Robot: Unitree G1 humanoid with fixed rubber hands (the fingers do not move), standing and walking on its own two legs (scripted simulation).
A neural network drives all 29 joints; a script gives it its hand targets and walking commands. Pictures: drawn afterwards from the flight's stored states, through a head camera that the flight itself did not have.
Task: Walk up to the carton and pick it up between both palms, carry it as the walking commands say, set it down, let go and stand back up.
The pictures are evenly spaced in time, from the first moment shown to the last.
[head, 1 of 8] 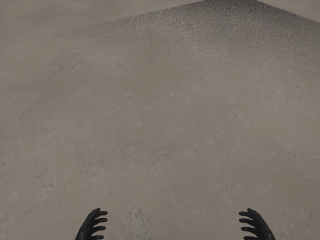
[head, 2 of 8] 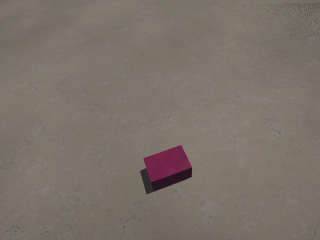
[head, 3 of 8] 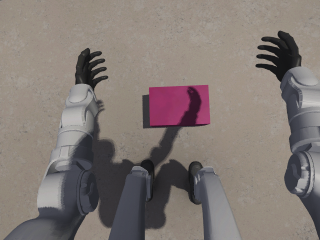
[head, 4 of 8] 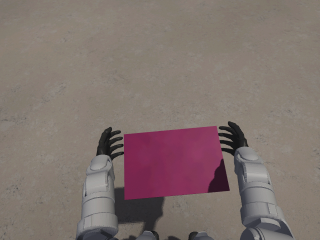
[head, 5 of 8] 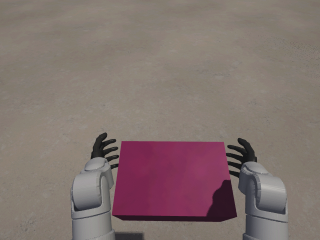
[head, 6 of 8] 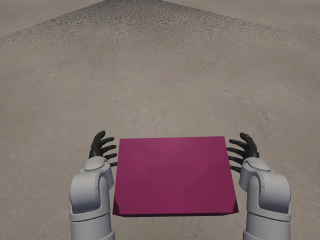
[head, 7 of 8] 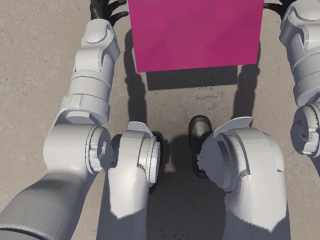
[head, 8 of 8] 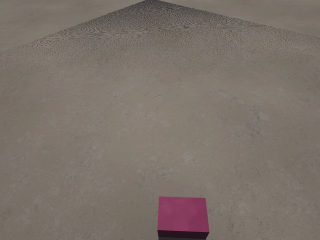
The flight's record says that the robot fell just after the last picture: no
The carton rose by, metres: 0.71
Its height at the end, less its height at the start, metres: +0.00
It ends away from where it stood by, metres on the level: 2.00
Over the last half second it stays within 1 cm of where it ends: yes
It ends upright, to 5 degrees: yes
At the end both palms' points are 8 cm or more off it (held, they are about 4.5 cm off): yes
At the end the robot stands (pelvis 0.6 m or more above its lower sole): yes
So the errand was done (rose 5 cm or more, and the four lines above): yes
